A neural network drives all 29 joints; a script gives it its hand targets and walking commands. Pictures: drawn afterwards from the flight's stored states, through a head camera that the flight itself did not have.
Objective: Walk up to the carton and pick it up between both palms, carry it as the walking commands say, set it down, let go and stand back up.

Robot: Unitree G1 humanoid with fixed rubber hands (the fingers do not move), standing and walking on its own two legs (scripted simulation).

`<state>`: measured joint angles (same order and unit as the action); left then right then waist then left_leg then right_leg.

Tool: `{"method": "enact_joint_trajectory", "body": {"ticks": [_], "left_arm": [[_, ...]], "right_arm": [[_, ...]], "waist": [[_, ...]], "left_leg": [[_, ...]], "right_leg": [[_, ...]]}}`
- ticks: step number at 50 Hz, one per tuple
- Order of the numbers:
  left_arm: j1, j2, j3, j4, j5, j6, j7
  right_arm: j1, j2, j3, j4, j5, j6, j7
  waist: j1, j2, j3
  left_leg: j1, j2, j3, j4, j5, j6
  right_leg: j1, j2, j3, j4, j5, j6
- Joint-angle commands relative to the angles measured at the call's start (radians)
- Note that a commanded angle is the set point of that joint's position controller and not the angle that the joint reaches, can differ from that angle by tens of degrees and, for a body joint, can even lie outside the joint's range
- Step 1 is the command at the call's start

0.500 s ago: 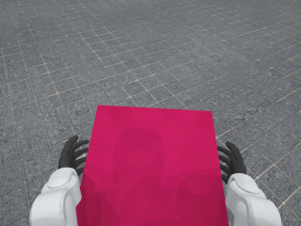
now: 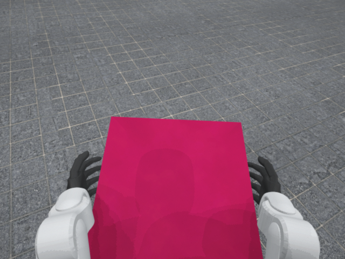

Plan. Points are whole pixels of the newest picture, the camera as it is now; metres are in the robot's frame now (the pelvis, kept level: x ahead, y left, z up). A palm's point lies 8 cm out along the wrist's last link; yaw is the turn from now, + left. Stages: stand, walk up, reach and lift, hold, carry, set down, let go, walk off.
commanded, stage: carry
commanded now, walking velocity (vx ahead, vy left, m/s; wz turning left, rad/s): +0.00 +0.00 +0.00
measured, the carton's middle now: (172, 194) +0.28 +0.00 +0.01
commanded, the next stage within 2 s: none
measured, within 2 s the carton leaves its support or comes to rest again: neither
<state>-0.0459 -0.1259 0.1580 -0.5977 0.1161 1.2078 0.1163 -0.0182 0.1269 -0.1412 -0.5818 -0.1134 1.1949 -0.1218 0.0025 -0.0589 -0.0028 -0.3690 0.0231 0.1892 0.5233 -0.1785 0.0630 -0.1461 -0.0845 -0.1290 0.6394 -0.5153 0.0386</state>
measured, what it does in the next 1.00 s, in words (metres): walks ahead, turning left: right foot, then right foot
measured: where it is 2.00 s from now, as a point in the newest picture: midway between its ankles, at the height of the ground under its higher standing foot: outside the picture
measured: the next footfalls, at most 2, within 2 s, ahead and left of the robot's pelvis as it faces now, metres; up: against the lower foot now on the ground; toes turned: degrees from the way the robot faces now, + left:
right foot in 0.12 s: +0.02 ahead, -0.11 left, +0.00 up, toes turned -10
right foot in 0.56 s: +0.27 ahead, -0.11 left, +0.00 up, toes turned +3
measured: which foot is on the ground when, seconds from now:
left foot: down 0.00-0.56, up 0.58-0.92, down 0.94-1.00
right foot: up 0.00-0.10, down 0.12-0.34, up 0.36-0.54, down 0.56-0.94, up 0.96-1.00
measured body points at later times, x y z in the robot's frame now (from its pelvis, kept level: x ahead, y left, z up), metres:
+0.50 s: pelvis +0.14 -0.01 +0.00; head +0.18 -0.01 +0.45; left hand +0.38 +0.20 +0.08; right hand +0.41 -0.17 +0.08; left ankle +0.06 +0.09 -0.73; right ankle +0.14 -0.12 -0.70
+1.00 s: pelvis +0.20 +0.00 -0.01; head +0.21 +0.02 +0.44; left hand +0.33 +0.28 +0.07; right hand +0.50 -0.04 +0.08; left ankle +0.16 +0.07 -0.73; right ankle +0.22 -0.12 -0.71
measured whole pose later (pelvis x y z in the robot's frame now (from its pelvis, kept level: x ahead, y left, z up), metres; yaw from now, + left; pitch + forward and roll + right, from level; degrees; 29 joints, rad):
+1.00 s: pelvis +0.20 +0.00 -0.01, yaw +28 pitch +2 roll +1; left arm -0.02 -0.13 0.16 -0.60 0.10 1.21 0.12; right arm -0.02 0.13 -0.13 -0.59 -0.13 1.22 -0.12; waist 0.00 -0.04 -0.02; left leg -0.36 0.00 0.16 0.67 -0.35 0.06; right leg -0.40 -0.21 -0.24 0.90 -0.53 0.07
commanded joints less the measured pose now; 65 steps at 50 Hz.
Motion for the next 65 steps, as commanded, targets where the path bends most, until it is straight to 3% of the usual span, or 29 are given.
{"method": "enact_joint_trajectory", "body": {"ticks": [1, 5, 6, 10, 12, 14, 15, 16, 17, 18, 19, 21, 22, 24, 26, 27, 28, 29, 32, 36, 44, 45, 46, 47, 48, 51, 61, 63, 65], "left_arm": [[-0.428, -0.836, -0.828, -0.073, -0.416, 0.036, -0.227], [-0.389, -0.895, -0.813, -0.065, -0.411, 0.023, -0.227], [-0.387, -0.902, -0.818, -0.076, -0.413, 0.021, -0.226], [-0.318, -0.869, -0.768, -0.026, -0.388, 0.028, -0.217], [-0.275, -0.842, -0.756, -0.002, -0.378, 0.032, -0.215], [-0.285, -0.827, -0.757, -0.011, -0.380, 0.034, -0.213], [-0.319, -0.823, -0.768, -0.044, -0.388, 0.031, -0.213], [-0.357, -0.826, -0.783, -0.065, -0.399, 0.028, -0.215], [-0.393, -0.844, -0.797, -0.080, -0.407, 0.027, -0.217], [-0.414, -0.843, -0.816, -0.103, -0.420, 0.024, -0.217], [-0.401, -0.856, -0.814, -0.083, -0.420, 0.024, -0.218], [-0.356, -0.869, -0.795, -0.048, -0.418, 0.020, -0.220], [-0.354, -0.866, -0.807, -0.054, -0.428, 0.022, -0.220], [-0.364, -0.875, -0.823, -0.074, -0.440, 0.017, -0.224], [-0.377, -0.886, -0.820, -0.098, -0.438, 0.006, -0.220], [-0.354, -0.887, -0.813, -0.102, -0.431, -0.001, -0.222], [-0.364, -0.870, -0.792, -0.094, -0.424, -0.001, -0.225], [-0.291, -0.854, -0.756, -0.031, -0.401, 0.009, -0.225], [-0.288, -0.885, -0.762, -0.026, -0.401, 0.007, -0.236], [-0.397, -0.899, -0.812, -0.099, -0.448, -0.009, -0.249], [-0.321, -0.828, -0.809, -0.073, -0.439, 0.019, -0.235], [-0.341, -0.824, -0.812, -0.077, -0.434, 0.025, -0.228], [-0.342, -0.811, -0.804, -0.064, -0.425, 0.034, -0.222], [-0.345, -0.801, -0.803, -0.067, -0.412, 0.036, -0.217], [-0.384, -0.823, -0.828, -0.069, -0.418, 0.032, -0.219], [-0.441, -0.876, -0.851, -0.074, -0.451, 0.017, -0.235], [-0.347, -0.863, -0.817, -0.069, -0.446, -0.006, -0.230], [-0.332, -0.852, -0.807, -0.070, -0.445, -0.004, -0.232], [-0.325, -0.841, -0.787, -0.049, -0.429, 0.003, -0.233]], "right_arm": [[-0.421, 0.806, 0.755, -0.109, 0.417, 0.027, 0.236], [-0.471, 0.848, 0.795, -0.163, 0.441, 0.015, 0.247], [-0.468, 0.847, 0.802, -0.178, 0.442, 0.014, 0.248], [-0.495, 0.804, 0.831, -0.207, 0.450, 0.037, 0.241], [-0.462, 0.783, 0.839, -0.189, 0.446, 0.049, 0.238], [-0.447, 0.780, 0.831, -0.165, 0.446, 0.058, 0.236], [-0.432, 0.786, 0.828, -0.161, 0.447, 0.057, 0.238], [-0.435, 0.790, 0.823, -0.163, 0.445, 0.051, 0.237], [-0.450, 0.803, 0.819, -0.158, 0.447, 0.046, 0.237], [-0.443, 0.811, 0.804, -0.144, 0.450, 0.044, 0.237], [-0.461, 0.815, 0.800, -0.162, 0.454, 0.041, 0.239], [-0.463, 0.803, 0.796, -0.177, 0.447, 0.037, 0.238], [-0.435, 0.800, 0.784, -0.158, 0.439, 0.035, 0.236], [-0.435, 0.813, 0.801, -0.178, 0.439, 0.026, 0.234], [-0.463, 0.820, 0.815, -0.203, 0.452, 0.023, 0.241], [-0.474, 0.813, 0.826, -0.226, 0.455, 0.020, 0.241], [-0.486, 0.805, 0.836, -0.242, 0.448, 0.025, 0.238], [-0.495, 0.777, 0.840, -0.222, 0.443, 0.035, 0.237], [-0.513, 0.798, 0.849, -0.200, 0.455, 0.038, 0.246], [-0.479, 0.852, 0.823, -0.143, 0.428, 0.023, 0.242], [-0.393, 0.787, 0.770, -0.120, 0.396, 0.042, 0.230], [-0.392, 0.785, 0.760, -0.117, 0.395, 0.046, 0.233], [-0.362, 0.777, 0.753, -0.092, 0.391, 0.052, 0.233], [-0.366, 0.764, 0.759, -0.090, 0.395, 0.051, 0.231], [-0.393, 0.784, 0.751, -0.085, 0.387, 0.043, 0.237], [-0.461, 0.820, 0.767, -0.138, 0.411, 0.024, 0.248], [-0.421, 0.806, 0.805, -0.176, 0.422, 0.009, 0.243], [-0.428, 0.797, 0.819, -0.190, 0.423, 0.013, 0.238], [-0.438, 0.783, 0.828, -0.181, 0.420, 0.021, 0.232]], "waist": [[-0.021, 0.222, -0.368], [0.001, 0.195, -0.406], [0.000, 0.183, -0.419], [0.001, -0.054, -0.370], [0.001, -0.125, -0.346], [-0.016, -0.118, -0.338], [-0.032, -0.066, -0.354], [-0.049, 0.043, -0.345], [-0.054, 0.208, -0.304], [-0.049, 0.264, -0.272], [-0.045, 0.216, -0.244], [-0.037, 0.181, -0.229], [-0.037, 0.274, -0.257], [-0.024, 0.286, -0.291], [0.008, 0.171, -0.361], [0.025, 0.018, -0.398], [0.001, -0.296, -0.397], [0.015, -0.231, -0.417], [0.020, -0.120, -0.312], [0.003, -0.126, -0.310], [-0.004, -0.135, -0.324], [-0.016, -0.010, -0.346], [-0.028, 0.174, -0.350], [-0.022, 0.396, -0.319], [-0.026, 0.311, -0.286], [-0.018, 0.185, -0.272], [-0.025, 0.215, -0.367], [-0.009, 0.189, -0.364], [0.017, 0.101, -0.379]], "left_leg": [[0.426, 0.291, -0.302, -0.161, 0.691, 0.054], [0.362, 0.214, -0.184, -0.066, 0.725, -0.031], [0.325, 0.201, -0.189, -0.038, 0.712, -0.039], [0.121, 0.101, -0.103, 0.121, 0.481, -0.075], [0.022, 0.052, -0.061, 0.111, 0.335, -0.074], [0.104, 0.014, -0.031, 0.012, 0.251, -0.069], [0.234, 0.020, -0.064, 0.003, 0.386, -0.049], [0.380, 0.066, -0.147, 0.000, 0.646, -0.011], [0.555, 0.191, -0.332, -0.013, 1.075, 0.069], [0.622, 0.266, -0.442, -0.004, 1.307, 0.127], [0.587, 0.282, -0.461, -0.018, 1.269, 0.139], [0.600, 0.240, -0.399, -0.023, 1.131, 0.114], [0.511, 0.239, -0.407, 0.000, 0.991, 0.127], [0.329, 0.193, -0.328, 0.042, 0.804, 0.085], [0.199, 0.114, -0.178, 0.243, 0.684, -0.018], [-0.009, 0.047, -0.154, 0.404, 0.291, -0.069], [-0.202, -0.089, -0.094, 0.628, -0.472, -0.094], [-0.150, -0.007, -0.170, 0.751, -0.559, -0.070], [-0.204, 0.046, -0.184, 0.751, -0.433, -0.075], [-0.155, 0.038, -0.108, 0.531, -0.302, -0.086], [0.020, -0.020, 0.011, 0.055, -0.114, -0.059], [0.122, 0.018, -0.051, -0.082, -0.007, -0.045], [0.265, 0.171, -0.294, -0.129, 0.302, 0.024], [0.401, 0.368, -0.584, -0.112, 0.805, 0.111], [0.385, 0.346, -0.541, -0.049, 0.910, 0.173], [0.322, 0.279, -0.442, -0.077, 0.681, 0.145], [0.286, 0.242, -0.457, -0.013, 0.679, 0.162], [0.218, 0.210, -0.426, 0.026, 0.607, 0.131], [0.000, 0.136, -0.336, 0.150, 0.332, 0.030]], "right_leg": [[-0.156, 0.010, 0.035, -0.024, -0.046, 0.010], [0.051, -0.030, 0.001, -0.278, 0.347, 0.017], [0.090, -0.059, 0.010, -0.240, 0.457, 0.010], [0.221, -0.175, 0.022, -0.074, 1.191, -0.036], [0.287, -0.191, -0.001, -0.016, 1.397, -0.041], [0.208, -0.180, -0.064, 0.101, 1.452, -0.016], [0.082, -0.154, -0.092, 0.219, 1.348, 0.009], [-0.114, -0.104, -0.101, 0.322, 0.959, 0.031], [-0.396, -0.013, -0.076, 0.390, 0.173, 0.041], [-0.534, 0.040, -0.023, 0.416, -0.141, 0.039], [-0.565, 0.031, 0.030, 0.419, -0.164, 0.032], [-0.595, 0.027, 0.041, 0.357, -0.116, 0.027], [-0.534, 0.013, 0.062, 0.272, -0.027, 0.027], [-0.313, 0.033, 0.018, 0.108, 0.135, 0.014], [-0.048, 0.038, -0.056, -0.157, 0.466, 0.000], [0.158, -0.117, 0.088, -0.201, 0.863, -0.061], [0.258, -0.404, 0.380, -0.214, 1.290, -0.165], [0.195, -0.443, 0.378, -0.193, 1.191, -0.218], [0.081, -0.395, 0.293, -0.269, 0.694, -0.207], [0.071, -0.326, 0.100, -0.206, 0.799, -0.160], [0.053, -0.336, -0.050, -0.080, 0.699, -0.084], [0.016, -0.289, -0.104, 0.035, 0.612, -0.031], [-0.178, -0.205, -0.126, 0.199, 0.359, 0.031], [-0.440, -0.072, -0.115, 0.361, -0.103, 0.076], [-0.469, -0.055, -0.015, 0.457, -0.157, 0.063], [-0.490, -0.048, 0.045, 0.521, -0.077, 0.052], [-0.309, 0.044, 0.028, 0.170, 0.080, 0.030], [-0.197, 0.055, 0.004, 0.002, 0.153, 0.018], [0.092, -0.082, 0.089, -0.217, 0.431, -0.020]]}}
